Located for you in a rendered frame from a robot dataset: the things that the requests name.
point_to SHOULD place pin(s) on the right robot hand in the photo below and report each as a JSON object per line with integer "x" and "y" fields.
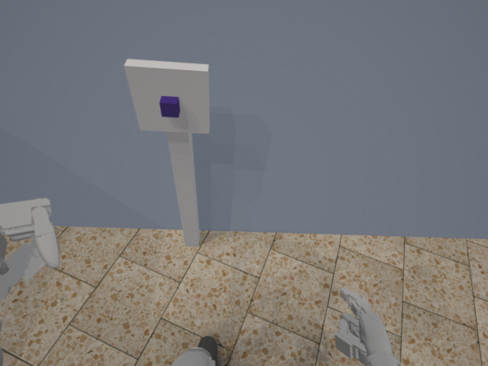
{"x": 369, "y": 334}

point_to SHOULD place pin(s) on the robot left foot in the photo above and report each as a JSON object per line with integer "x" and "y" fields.
{"x": 209, "y": 344}

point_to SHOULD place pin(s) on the left robot thigh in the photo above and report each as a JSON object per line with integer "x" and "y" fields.
{"x": 194, "y": 359}

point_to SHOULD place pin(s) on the panel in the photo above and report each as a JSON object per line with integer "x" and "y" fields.
{"x": 149, "y": 81}

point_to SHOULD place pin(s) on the left robot hand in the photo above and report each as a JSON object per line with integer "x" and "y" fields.
{"x": 24, "y": 220}

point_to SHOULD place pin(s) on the button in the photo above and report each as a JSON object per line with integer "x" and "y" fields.
{"x": 169, "y": 106}

